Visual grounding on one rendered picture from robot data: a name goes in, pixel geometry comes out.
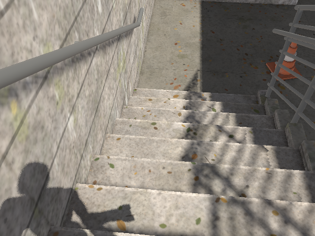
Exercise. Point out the stairs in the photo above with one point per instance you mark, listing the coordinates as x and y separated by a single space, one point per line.
193 163

